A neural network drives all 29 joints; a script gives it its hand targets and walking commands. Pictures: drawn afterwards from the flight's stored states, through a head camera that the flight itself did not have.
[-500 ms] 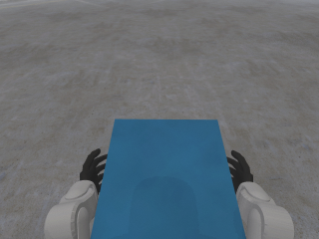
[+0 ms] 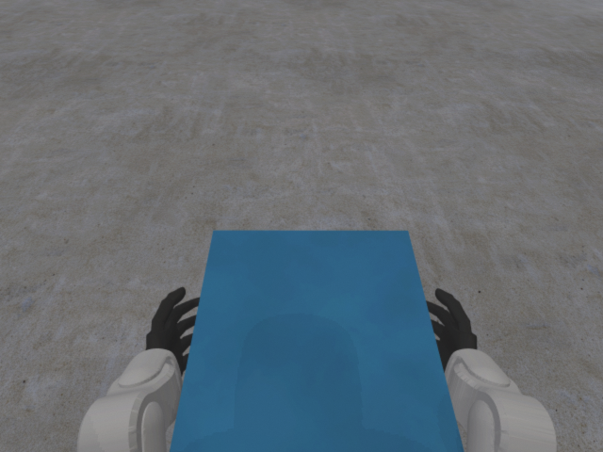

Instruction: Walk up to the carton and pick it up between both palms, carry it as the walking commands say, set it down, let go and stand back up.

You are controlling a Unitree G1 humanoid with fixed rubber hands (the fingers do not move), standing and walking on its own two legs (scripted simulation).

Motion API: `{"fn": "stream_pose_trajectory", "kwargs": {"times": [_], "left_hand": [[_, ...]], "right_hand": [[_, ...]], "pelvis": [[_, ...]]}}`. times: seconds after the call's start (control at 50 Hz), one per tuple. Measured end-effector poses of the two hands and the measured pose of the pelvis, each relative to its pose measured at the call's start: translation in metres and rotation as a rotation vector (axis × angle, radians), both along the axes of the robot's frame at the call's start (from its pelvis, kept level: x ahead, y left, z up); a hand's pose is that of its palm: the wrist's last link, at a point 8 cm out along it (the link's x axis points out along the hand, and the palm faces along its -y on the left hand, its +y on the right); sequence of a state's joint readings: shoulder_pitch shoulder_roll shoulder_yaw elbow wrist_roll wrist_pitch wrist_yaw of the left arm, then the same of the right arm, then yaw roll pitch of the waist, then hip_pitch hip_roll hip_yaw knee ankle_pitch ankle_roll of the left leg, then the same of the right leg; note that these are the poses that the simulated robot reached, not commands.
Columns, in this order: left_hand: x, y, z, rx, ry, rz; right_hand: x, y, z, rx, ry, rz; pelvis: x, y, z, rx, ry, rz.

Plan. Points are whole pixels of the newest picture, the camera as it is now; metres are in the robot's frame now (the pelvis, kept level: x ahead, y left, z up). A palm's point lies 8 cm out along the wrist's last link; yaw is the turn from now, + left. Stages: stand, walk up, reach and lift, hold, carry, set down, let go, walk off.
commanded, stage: carry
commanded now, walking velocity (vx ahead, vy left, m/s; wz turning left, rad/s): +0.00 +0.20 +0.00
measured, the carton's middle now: (310, 369) +0.24 +0.01 +0.02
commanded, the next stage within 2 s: none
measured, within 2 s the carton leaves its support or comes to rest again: neither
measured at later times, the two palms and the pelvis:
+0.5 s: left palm (45, 365) +0.20 +0.30 +0.09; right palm (348, 368) +0.21 -0.03 +0.09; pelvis -0.02 +0.13 +0.00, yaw +0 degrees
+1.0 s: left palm out of the picture +0.19 +0.43 +0.08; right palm (224, 370) +0.20 +0.10 +0.09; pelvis -0.03 +0.25 +0.00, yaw +1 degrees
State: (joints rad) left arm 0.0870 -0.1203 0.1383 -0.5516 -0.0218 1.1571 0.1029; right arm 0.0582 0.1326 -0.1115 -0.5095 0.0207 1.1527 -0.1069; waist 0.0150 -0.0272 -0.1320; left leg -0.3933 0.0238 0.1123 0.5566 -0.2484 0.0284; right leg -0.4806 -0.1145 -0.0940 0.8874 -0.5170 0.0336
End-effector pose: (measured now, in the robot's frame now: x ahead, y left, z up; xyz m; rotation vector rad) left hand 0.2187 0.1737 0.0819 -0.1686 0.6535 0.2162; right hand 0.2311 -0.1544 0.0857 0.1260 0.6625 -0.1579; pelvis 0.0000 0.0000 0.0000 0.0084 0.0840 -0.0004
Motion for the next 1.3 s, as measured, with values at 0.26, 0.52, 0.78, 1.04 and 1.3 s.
{"fn": "stream_pose_trajectory", "kwargs": {"times": [0.26,0.52,0.78,1.04,1.3], "left_hand": [[-0.011,0.044,0.01,0.025,-0.015,-0.014],[-0.018,0.127,0.006,-0.001,-0.024,-0.007],[-0.03,0.167,0.011,0.038,-0.005,-0.019],[-0.037,0.268,0.0,-0.009,-0.008,0.015],[-0.036,0.288,0.017,0.019,-0.038,-0.031]], "right_hand": [[-0.017,0.044,0.001,0.027,-0.016,-0.016],[-0.022,0.127,0.006,0.005,-0.024,-0.013],[-0.038,0.166,-0.003,0.038,-0.006,-0.022],[-0.031,0.268,0.005,-0.018,-0.009,0.017],[-0.047,0.288,0.011,0.026,-0.041,-0.029]], "pelvis": [[-0.009,0.052,0.003,0.007,-0.001,-0.001],[-0.019,0.13,0.002,-0.014,0.001,-0.003],[-0.026,0.177,0.004,0.006,-0.004,-0.009],[-0.032,0.264,0.001,-0.005,-0.008,0.011],[-0.037,0.297,0.006,-0.009,-0.019,-0.006]]}}
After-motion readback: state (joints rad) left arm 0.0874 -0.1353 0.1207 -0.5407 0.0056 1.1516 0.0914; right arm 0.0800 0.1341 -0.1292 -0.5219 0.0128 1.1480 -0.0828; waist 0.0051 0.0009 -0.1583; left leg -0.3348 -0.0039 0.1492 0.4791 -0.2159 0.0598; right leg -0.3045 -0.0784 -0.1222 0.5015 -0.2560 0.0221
